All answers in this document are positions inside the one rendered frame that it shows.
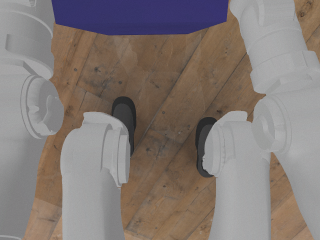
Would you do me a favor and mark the right robot forearm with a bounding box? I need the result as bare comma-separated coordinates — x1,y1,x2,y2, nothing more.
229,0,320,96

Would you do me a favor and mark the robot foot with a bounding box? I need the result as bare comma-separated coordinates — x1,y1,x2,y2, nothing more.
195,117,217,178
111,96,136,157

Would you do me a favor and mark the right robot upper arm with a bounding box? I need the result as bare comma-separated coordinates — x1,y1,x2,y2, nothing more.
251,86,320,240

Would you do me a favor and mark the robot right foot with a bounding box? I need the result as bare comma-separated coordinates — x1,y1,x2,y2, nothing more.
195,117,217,178

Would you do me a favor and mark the left robot forearm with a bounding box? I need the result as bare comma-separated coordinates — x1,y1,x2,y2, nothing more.
0,0,55,80

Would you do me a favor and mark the carton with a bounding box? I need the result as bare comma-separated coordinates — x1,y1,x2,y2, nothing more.
51,0,229,36

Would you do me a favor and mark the robot left foot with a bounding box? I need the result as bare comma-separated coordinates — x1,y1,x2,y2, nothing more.
111,96,136,157

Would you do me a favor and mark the left robot upper arm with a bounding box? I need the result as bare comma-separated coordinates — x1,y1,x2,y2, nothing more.
0,74,64,240

